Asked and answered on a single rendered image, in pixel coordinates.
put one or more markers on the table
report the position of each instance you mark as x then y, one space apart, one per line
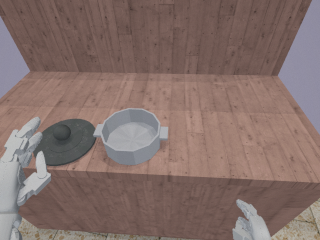
208 70

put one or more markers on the robot left forearm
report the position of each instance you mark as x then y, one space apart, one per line
9 224

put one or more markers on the pot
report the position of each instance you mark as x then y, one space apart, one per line
131 136

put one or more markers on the robot right hand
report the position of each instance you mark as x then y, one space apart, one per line
253 229

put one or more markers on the knob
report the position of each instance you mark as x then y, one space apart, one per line
61 132

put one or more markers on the robot left hand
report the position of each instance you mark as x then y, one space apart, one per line
19 148

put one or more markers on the lid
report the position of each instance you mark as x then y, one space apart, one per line
62 152

